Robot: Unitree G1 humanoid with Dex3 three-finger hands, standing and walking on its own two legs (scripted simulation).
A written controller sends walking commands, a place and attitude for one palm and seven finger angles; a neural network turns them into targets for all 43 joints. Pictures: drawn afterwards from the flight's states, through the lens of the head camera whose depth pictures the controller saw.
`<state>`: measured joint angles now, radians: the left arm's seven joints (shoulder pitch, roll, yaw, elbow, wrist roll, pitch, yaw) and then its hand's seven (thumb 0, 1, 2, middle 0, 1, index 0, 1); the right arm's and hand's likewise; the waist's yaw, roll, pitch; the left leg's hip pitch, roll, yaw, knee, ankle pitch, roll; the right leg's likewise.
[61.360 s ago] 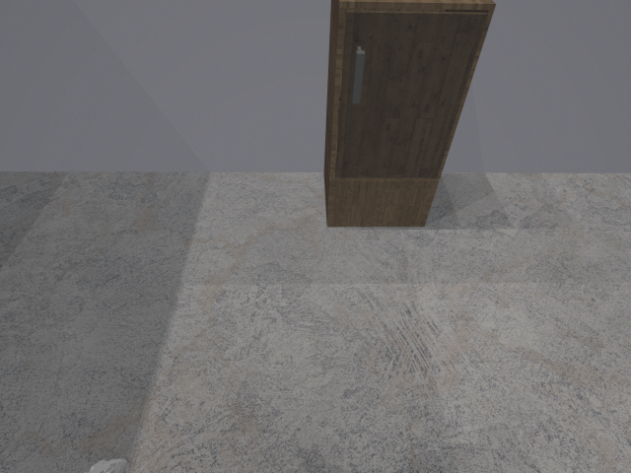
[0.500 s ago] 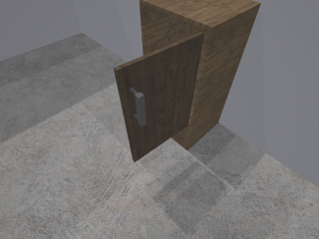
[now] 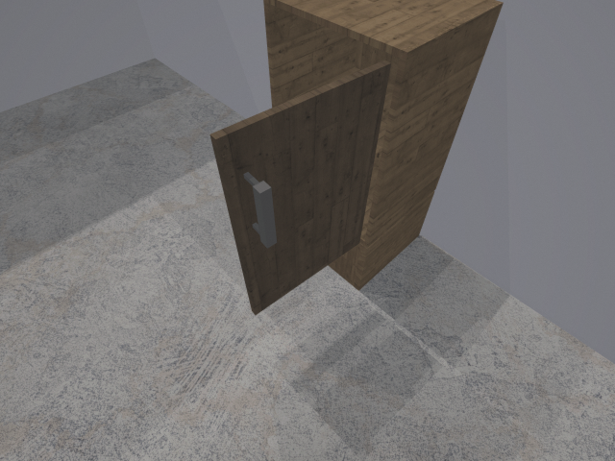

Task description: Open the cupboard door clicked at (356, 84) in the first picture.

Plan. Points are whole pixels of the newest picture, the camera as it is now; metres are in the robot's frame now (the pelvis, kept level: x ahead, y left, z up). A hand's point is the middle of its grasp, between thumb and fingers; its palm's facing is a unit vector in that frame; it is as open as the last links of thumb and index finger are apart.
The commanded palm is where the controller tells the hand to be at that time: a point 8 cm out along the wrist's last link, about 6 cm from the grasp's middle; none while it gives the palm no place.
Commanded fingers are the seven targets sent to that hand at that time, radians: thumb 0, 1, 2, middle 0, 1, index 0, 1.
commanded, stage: look to check the result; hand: left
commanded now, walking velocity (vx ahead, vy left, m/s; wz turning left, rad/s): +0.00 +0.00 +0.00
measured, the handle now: (259, 210) +0.55 +0.13 -0.05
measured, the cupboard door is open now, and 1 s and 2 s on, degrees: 85 85 85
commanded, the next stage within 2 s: stand and wait in 0.06 s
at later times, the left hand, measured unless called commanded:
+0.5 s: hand out of the picture +0.03 +0.19 -0.17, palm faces +0.02 -0.97 -0.22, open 7.4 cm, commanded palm none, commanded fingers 0.00 0.90 0.90 -0.20 -0.30 -0.20 -0.30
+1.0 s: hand out of the picture +0.05 +0.21 -0.17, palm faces +0.01 -0.96 -0.26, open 7.4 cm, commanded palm none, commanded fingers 0.00 0.90 0.90 -0.20 -0.30 -0.20 -0.30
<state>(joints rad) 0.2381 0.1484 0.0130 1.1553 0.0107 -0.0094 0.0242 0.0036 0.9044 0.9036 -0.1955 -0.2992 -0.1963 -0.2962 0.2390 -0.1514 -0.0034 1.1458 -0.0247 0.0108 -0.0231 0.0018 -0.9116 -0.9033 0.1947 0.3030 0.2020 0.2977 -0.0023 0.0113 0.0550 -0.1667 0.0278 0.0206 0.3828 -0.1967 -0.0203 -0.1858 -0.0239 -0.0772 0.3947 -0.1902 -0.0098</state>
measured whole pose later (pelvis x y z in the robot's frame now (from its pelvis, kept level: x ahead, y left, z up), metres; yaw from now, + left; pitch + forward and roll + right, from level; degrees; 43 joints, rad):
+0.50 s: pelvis +0.01 +0.00 +0.00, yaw +0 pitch -1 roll +0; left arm 0.21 0.18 0.02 1.15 0.01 -0.02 0.02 0.00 0.90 0.90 -0.20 -0.30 -0.20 -0.30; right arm 0.22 -0.18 -0.01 1.15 -0.02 0.00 -0.02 0.00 -0.91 -0.90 0.20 0.30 0.20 0.30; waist 0.00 0.01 0.05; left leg -0.14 0.03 0.02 0.36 -0.20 -0.02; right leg -0.16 -0.02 -0.08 0.37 -0.19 -0.01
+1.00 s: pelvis +0.02 +0.00 +0.00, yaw +0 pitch -1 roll +0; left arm 0.18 0.23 0.02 1.15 0.01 -0.02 0.01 0.00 0.90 0.90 -0.20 -0.30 -0.20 -0.30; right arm 0.17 -0.23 -0.01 1.14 -0.02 0.00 -0.02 0.00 -0.91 -0.90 0.20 0.30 0.20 0.30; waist 0.00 0.01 0.04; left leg -0.11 0.03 0.02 0.32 -0.19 -0.02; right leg -0.13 -0.02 -0.08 0.34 -0.19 -0.01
